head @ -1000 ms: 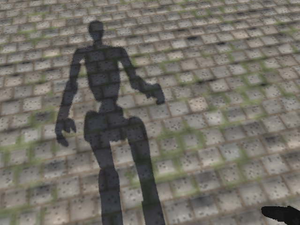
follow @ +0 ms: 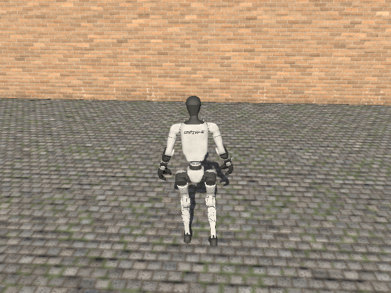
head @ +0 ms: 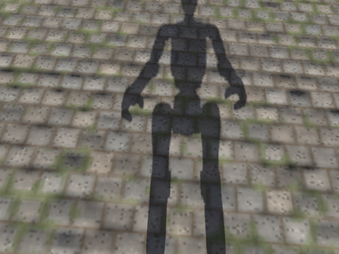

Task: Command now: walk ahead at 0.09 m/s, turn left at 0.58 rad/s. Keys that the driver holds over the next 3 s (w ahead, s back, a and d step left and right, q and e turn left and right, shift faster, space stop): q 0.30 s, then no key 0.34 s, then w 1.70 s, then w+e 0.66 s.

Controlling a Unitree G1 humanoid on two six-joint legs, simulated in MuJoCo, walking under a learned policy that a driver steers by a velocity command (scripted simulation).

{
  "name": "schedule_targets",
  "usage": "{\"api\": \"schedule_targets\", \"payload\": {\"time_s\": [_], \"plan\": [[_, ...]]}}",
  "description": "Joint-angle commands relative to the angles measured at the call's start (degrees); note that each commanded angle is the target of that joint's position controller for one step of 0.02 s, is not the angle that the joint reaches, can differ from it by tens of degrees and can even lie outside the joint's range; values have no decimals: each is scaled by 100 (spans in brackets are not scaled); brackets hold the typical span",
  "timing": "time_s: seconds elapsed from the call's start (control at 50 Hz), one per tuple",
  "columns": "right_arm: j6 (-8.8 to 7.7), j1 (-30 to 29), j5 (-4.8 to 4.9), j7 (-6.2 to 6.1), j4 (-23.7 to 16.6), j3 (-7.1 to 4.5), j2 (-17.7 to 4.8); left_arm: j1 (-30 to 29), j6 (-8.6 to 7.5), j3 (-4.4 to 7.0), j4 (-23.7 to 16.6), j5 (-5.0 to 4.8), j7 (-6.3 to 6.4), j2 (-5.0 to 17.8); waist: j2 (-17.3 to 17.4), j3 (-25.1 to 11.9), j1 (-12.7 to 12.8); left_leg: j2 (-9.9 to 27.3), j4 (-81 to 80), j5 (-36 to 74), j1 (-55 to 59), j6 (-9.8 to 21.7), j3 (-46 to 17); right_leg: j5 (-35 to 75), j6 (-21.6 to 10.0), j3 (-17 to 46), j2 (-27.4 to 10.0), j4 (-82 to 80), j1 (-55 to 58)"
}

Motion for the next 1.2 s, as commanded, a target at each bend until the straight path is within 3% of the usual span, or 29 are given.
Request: {"api": "schedule_targets", "payload": {"time_s": [0.02, 0.08, 0.14, 0.26, 0.3, 0.32, 0.34, 0.36, 0.38, 0.42, 0.46, 0.56, 0.6, 0.64, 0.66, 0.68, 0.7, 0.74, 0.78, 0.84, 0.9, 0.94, 0.96, 0.98, 1.0, 1.02, 1.04, 1.1, 1.2], "plan": [[-15, -44, -86, -117, -468, -247, -847, 415, 71, 185, -301, 56, 82, 665, 563, -1231, 167, 1463, -1236, 1031, 1231, 1034, -2077, 434, 3, 312, -145, -446, -399], [25, 51, -48, -227, -455, -304, -973, 331, 87, 119, -283, 78, 107, 469, 539, -1357, 118, 1336, -1189, 1026, 1122, 1011, -1986, 667, 126, 326, -20, -1206, -246], [115, -15, -3, -306, -500, -316, -973, 117, 120, 98, -324, 50, 86, 425, 648, -1303, 44, 1164, -1249, -205, 950, 859, -2131, 1059, 187, 406, 52, -1767, -119], [239, 97, 7, -279, -520, -318, -920, -75, -8, 127, -423, -21, -14, 473, 986, -1124, -114, 1094, -1098, -779, 1120, 707, -2747, 970, 52, 427, 230, -3029, 361], [288, 14, 70, -286, -546, -304, -888, 190, -61, 167, -350, -40, -67, 478, 1010, -1100, 74, 945, -854, -592, 1082, 542, -2821, 1411, -110, 307, 266, -4077, 952], [301, 93, 98, -301, -532, -265, -775, 398, -74, 218, -289, 2, -75, 604, 877, -1135, 147, 755, -583, -802, 875, 319, -2623, 1839, -260, 397, -37, -4642, 1467], [297, 390, 51, -295, -513, -176, -461, 453, -50, 289, -343, 123, -58, 981, -98, -1258, -21, 259, 500, -1966, 303, -30, -1925, 2061, -695, 1401, -1224, -5009, 2043], [228, 200, 96, -295, -709, -237, -620, 326, 1, 354, -315, 307, -69, 1298, -1672, -784, -119, -567, 1610, -2884, -657, -346, -739, 2846, -1588, 2720, -2009, -5358, 1671], [160, 318, -44, -291, -579, -356, -1022, 72, -26, 285, -489, 293, -53, 968, -1223, -805, -72, -247, 2816, -2854, -616, -569, -987, 3092, -1865, 2803, -2169, -5278, 1505], [234, 606, 13, -300, -235, -384, -935, -318, -21, 178, -579, 106, -12, 611, -597, -748, -226, -210, 3556, -2298, -584, -774, -930, 3245, -1440, 1731, -1513, -4983, 1561], [304, 596, 10, -312, -189, -282, -600, -251, 9, 110, -523, 2, -4, 496, -576, -685, -148, -191, 3776, -2020, -621, -926, -861, 3639, -1407, 1330, -1299, -4899, 1677], [273, 63, 16, -261, -362, -38, -143, -27, 120, 118, -388, 30, -17, 561, -1112, -873, 149, 288, 1418, -2008, 407, -1041, -193, 3687, -1407, 851, -1055, -4779, 1982], [258, 89, 61, -236, -314, -69, -277, 167, 164, 151, -307, -13, -38, 716, -1200, -870, 227, 274, 534, -1729, 844, -989, 15, 3737, -1460, 988, -1137, -4689, 1994], [240, 393, 28, -218, -115, -79, -297, 227, 154, 98, -224, -106, -58, 632, -1000, -779, 32, 241, -1069, -433, 1609, -765, 95, 3675, -1247, 929, -1033, -4535, 1752], [237, 494, -26, -234, -95, -60, -380, 450, 81, 33, -142, -68, -85, 475, -749, -979, 46, 478, -1284, -5, 2343, -584, -250, 2910, -922, 866, -948, -4578, 1375], [245, 681, -71, -281, -105, -94, -686, 484, 1, -49, -158, 102, -145, 268, 53, -1223, 112, 1191, -1030, 748, 2998, -336, -1001, 1916, -534, 426, -570, -4024, 834], [259, 640, -93, -258, 78, -155, -870, 527, -67, -111, -217, 103, -152, 13, 1259, -1190, 303, 1392, -906, -1001, 2377, 183, -1256, 786, -249, -276, 0, -3919, 734], [174, 761, -113, -211, 43, -161, -817, -327, -123, 8, -343, -11, -122, 482, 1206, -323, -308, 1630, -1758, -3461, 1776, 577, -2096, 499, -103, -524, 204, -3006, 150], [31, 945, -59, -262, 173, -154, -844, -376, -177, 60, -409, -94, -122, 497, 1513, 167, -346, 1964, -2037, -3348, 1753, 790, -2615, 9, -278, -209, -12, -2316, -458], [-100, 1019, 75, -292, 227, -117, -703, -316, -349, 40, -399, -191, -266, 366, 1177, 130, -284, 1972, -2006, -2637, 2235, 762, -2412, 15, -598, -71, -243, -2546, -780], [-90, 645, 128, -233, 159, -142, -789, 98, -419, 12, -162, -132, -378, 249, 944, -217, 22, 1530, -1806, -1745, 1482, 589, -1580, 1282, -603, -479, 58, -3724, 937], [-84, 630, 86, -195, 171, -89, -603, 850, -374, 80, 159, -114, -368, 331, 725, -448, 363, 1279, -1299, -1724, 715, 397, -1241, 1791, -526, -602, 267, -4048, 2340], [-115, 580, 44, -173, 149, -5, -350, 1309, -358, 116, 260, -138, -324, 437, 462, -544, 566, 1063, -648, -1778, 230, 177, -993, 1547, -615, -183, -49, -4189, 2973], [-178, 450, -31, -159, -24, 127, 98, 1836, -362, 202, 282, -96, -258, 921, -837, -669, 716, 447, 1276, -1980, -665, -279, -258, 672, -1062, 1613, -1240, -5009, 3568], [-284, 389, 123, -217, -293, 41, -196, 2094, -392, 319, 315, -22, -322, 1400, -1706, -671, 733, 148, 2703, -2805, -1660, -407, -238, -681, -1904, 3837, -2203, -5857, 3582], [-366, 453, 217, -228, -216, -71, -578, 1657, -434, 195, 220, -29, -319, 1034, -1026, -199, 530, 566, 3405, -2502, -2141, -327, -543, -1326, -1967, 3831, -2251, -5967, 3287], [-411, 436, 224, -190, -130, -90, -635, 1399, -454, 119, 150, -28, -296, 782, -820, 78, 418, 765, 3521, -1910, -2287, -232, -494, -1076, -1778, 3225, -1978, -5954, 3087], [-448, 388, 62, -114, 21, -82, -416, 1077, -433, 27, 69, 31, -261, 619, -474, 54, 236, 1089, 3089, -787, -1923, -249, -331, 785, -1428, 1844, -1358, -6076, 2692], [-444, -198, 31, -49, -150, 34, -96, 1304, -373, 20, 191, -28, -177, 671, -324, -4, 354, 973, 1629, 358, -1565, -575, 34, 2743, -1407, 652, -989, -6227, 2496]]}}
Next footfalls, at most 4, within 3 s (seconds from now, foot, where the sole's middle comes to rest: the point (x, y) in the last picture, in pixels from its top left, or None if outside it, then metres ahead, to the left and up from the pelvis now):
0.32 right None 0.14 -0.15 -0.76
0.66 left None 0.04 0.09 -0.76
0.96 right None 0.18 -0.12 -0.76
1.44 left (118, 240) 0.45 0.20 -0.76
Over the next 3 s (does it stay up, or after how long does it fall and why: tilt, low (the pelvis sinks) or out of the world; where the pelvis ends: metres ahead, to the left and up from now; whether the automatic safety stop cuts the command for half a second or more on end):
stays up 1.15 0.25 0.00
